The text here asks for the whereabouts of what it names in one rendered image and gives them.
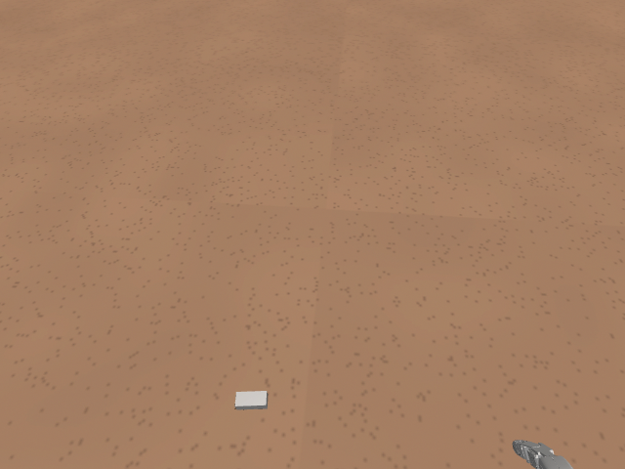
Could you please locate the right robot hand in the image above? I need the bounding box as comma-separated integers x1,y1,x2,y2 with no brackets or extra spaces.
513,440,573,469

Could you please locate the small box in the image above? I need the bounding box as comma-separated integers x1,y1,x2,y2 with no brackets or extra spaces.
235,391,268,410

